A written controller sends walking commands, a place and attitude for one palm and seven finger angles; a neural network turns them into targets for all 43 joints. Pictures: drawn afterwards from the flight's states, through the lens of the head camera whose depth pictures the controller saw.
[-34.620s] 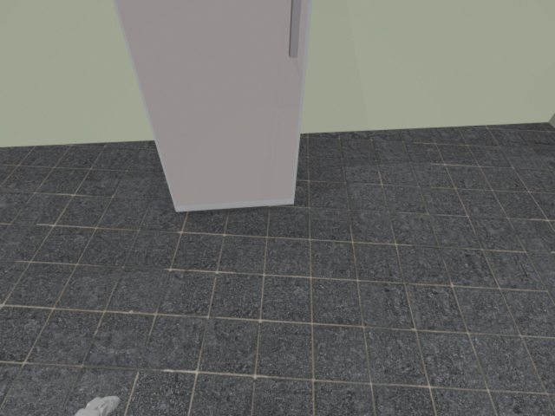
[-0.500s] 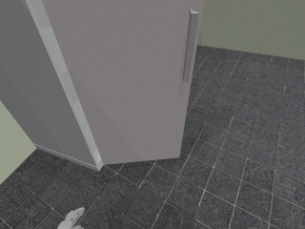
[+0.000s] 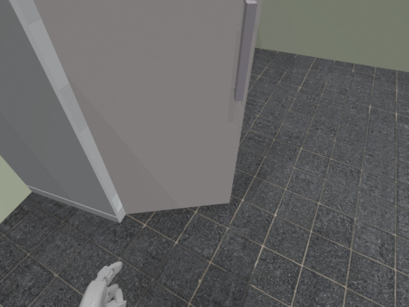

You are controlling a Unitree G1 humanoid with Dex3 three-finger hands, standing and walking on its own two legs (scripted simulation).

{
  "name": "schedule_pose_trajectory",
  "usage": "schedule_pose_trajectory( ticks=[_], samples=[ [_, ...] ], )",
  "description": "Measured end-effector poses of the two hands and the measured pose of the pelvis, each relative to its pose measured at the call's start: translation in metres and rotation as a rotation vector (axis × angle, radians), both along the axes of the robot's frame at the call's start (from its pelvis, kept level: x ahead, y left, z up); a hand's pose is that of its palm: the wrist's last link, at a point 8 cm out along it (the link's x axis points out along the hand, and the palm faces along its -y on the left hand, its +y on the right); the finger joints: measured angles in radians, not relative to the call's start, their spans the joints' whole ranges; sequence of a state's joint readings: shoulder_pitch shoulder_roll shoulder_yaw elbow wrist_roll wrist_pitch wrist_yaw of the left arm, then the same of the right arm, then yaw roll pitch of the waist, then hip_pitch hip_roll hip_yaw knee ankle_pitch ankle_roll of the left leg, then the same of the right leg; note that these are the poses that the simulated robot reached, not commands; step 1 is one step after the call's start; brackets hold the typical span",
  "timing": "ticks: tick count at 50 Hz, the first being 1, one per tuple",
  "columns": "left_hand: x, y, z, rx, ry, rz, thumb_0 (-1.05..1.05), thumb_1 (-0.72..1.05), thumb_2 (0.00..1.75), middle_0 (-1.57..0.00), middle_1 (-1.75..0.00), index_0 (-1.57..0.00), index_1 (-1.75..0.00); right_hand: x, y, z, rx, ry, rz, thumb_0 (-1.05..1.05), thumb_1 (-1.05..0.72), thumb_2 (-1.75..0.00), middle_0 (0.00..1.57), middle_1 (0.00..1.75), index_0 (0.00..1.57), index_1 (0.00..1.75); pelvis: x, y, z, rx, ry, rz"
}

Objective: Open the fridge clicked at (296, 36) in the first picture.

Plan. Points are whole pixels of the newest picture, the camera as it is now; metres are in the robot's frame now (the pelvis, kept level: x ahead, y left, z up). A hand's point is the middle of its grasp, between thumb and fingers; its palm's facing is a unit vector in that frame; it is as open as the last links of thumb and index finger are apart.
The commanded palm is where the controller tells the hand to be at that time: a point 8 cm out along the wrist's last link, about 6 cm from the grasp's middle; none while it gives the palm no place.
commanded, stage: stop stepping back and stand still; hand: right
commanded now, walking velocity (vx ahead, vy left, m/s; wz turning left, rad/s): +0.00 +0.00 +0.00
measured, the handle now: (242, 54) +0.72 -0.08 +0.16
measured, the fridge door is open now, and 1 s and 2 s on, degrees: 63 63 63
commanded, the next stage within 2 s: let the arm hang, fingers relaxed in 0.44 s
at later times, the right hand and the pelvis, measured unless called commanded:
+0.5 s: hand (381, 212) +0.23 -0.25 +0.16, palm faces +0.38 +0.78 -0.50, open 7.4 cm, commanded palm +0.17 -0.28 +0.19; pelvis +0.03 +0.01 +0.01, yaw +1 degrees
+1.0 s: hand out of the picture +0.00 -0.19 -0.17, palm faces +0.03 +0.98 -0.19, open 7.1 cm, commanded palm none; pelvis +0.01 +0.00 +0.01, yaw -2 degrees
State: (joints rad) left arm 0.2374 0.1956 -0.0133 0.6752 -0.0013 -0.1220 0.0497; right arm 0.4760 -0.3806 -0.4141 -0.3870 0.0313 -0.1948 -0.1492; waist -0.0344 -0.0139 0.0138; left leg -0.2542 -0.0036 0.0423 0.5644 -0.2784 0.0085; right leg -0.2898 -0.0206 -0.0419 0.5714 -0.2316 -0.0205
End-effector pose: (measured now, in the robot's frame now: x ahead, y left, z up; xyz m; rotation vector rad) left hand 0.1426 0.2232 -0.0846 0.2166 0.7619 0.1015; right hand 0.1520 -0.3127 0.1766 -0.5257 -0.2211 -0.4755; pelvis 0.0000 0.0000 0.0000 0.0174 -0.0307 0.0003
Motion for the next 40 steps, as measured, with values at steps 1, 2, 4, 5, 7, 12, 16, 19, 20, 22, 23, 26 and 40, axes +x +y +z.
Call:
schedule_pose_trajectory(
  ticks=[1, 2, 4, 5, 7, 12, 16, 19, 20, 22, 23, 26, 40],
  samples=[
    [0.002, 0.001, 0.002, 0.007, -0.005, 0.01, 0.01, 0.9, 0.9, -0.2, -0.31, -0.21, -0.3, 0.004, 0.001, -0.007, 0.028, 0.016, -0.001, 0.01, -0.89, -0.89, 0.21, 0.3, 0.2, 0.3, 0.002, -0.001, 0.0, -0.011, -0.006, 0.004],
    [0.005, 0.003, 0.004, 0.012, -0.012, 0.019, 0.02, 0.9, 0.9, -0.2, -0.3, -0.21, -0.3, 0.008, 0.002, -0.013, 0.05, 0.03, 0.003, 0.01, -0.89, -0.89, 0.21, 0.3, 0.2, 0.3, 0.004, -0.001, 0.001, -0.02, -0.009, 0.01],
    [0.011, 0.005, 0.01, 0.02, -0.03, 0.026, 0.02, 0.9, 0.9, -0.2, -0.3, -0.21, -0.3, 0.016, 0.009, -0.019, 0.069, 0.051, 0.023, 0.02, -0.89, -0.89, 0.21, 0.3, 0.2, 0.3, 0.008, 0.001, 0.003, -0.031, -0.007, 0.01],
    [0.014, 0.006, 0.013, 0.024, -0.038, 0.023, 0.02, 0.9, 0.9, -0.2, -0.3, -0.21, -0.3, 0.02, 0.014, -0.018, 0.065, 0.053, 0.036, 0.02, -0.89, -0.89, 0.21, 0.3, 0.2, 0.3, 0.01, 0.003, 0.004, -0.033, -0.004, 0.006],
    [0.02, 0.008, 0.018, 0.028, -0.045, 0.01, 0.02, 0.9, 0.9, -0.2, -0.3, -0.2, -0.3, 0.026, 0.022, -0.009, 0.036, 0.039, 0.066, 0.02, -0.89, -0.89, 0.21, 0.3, 0.2, 0.3, 0.013, 0.007, 0.006, -0.027, 0.004, -0.002],
    [0.037, 0.016, 0.022, 0.018, -0.051, 0.002, 0.01, 0.9, 0.9, -0.2, -0.3, -0.2, -0.3, 0.035, 0.035, 0.019, -0.073, -0.006, 0.121, 0.02, -0.89, -0.89, 0.22, 0.3, 0.21, 0.3, 0.02, 0.016, 0.009, -0.009, 0.034, 0.0],
    [0.046, 0.025, 0.021, 0.011, -0.059, 0.036, 0.01, 0.9, 0.9, -0.2, -0.3, -0.2, -0.3, 0.041, 0.034, 0.026, -0.106, 0.011, 0.118, 0.02, -0.89, -0.89, 0.22, 0.3, 0.21, 0.3, 0.025, 0.016, 0.01, -0.009, 0.045, 0.006],
    [0.049, 0.03, 0.02, 0.008, -0.064, 0.063, 0.01, 0.9, 0.9, -0.2, -0.3, -0.2, -0.3, 0.044, 0.031, 0.021, -0.088, 0.055, 0.095, 0.01, -0.89, -0.89, 0.22, 0.3, 0.21, 0.3, 0.028, 0.015, 0.01, -0.014, 0.047, 0.01],
    [0.05, 0.031, 0.02, 0.008, -0.065, 0.07, 0.01, 0.9, 0.9, -0.2, -0.3, -0.2, -0.3, 0.044, 0.03, 0.018, -0.079, 0.07, 0.088, 0.01, -0.89, -0.89, 0.22, 0.3, 0.21, 0.3, 0.029, 0.015, 0.011, -0.015, 0.046, 0.01],
    [0.05, 0.033, 0.021, 0.011, -0.065, 0.079, 0.01, 0.9, 0.9, -0.2, -0.3, -0.2, -0.3, 0.044, 0.028, 0.011, -0.056, 0.096, 0.076, 0.01, -0.89, -0.89, 0.22, 0.3, 0.21, 0.3, 0.029, 0.015, 0.011, -0.017, 0.045, 0.011],
    [0.049, 0.034, 0.021, 0.014, -0.064, 0.081, 0.01, 0.9, 0.9, -0.2, -0.3, -0.2, -0.3, 0.043, 0.028, 0.007, -0.044, 0.107, 0.073, 0.01, -0.89, -0.89, 0.22, 0.3, 0.21, 0.3, 0.029, 0.015, 0.011, -0.017, 0.045, 0.011],
    [0.047, 0.034, 0.022, 0.025, -0.059, 0.079, 0.01, 0.9, 0.9, -0.2, -0.3, -0.2, -0.3, 0.039, 0.029, 0.0, -0.011, 0.123, 0.07, 0.02, -0.89, -0.89, 0.22, 0.3, 0.21, 0.3, 0.027, 0.015, 0.011, -0.016, 0.043, 0.009],
    [-0.036, 0.036, -0.029, 0.046, 0.317, 0.032, 0.01, 0.91, 0.9, -0.2, -0.3, -0.2, -0.3, -0.056, 0.081, -0.293, 0.546, 1.252, 0.023, 0.01, -0.91, -0.89, 0.2, 0.3, 0.19, 0.29, 0.011, 0.002, -0.001, -0.016, 0.045, -0.031]
  ],
)
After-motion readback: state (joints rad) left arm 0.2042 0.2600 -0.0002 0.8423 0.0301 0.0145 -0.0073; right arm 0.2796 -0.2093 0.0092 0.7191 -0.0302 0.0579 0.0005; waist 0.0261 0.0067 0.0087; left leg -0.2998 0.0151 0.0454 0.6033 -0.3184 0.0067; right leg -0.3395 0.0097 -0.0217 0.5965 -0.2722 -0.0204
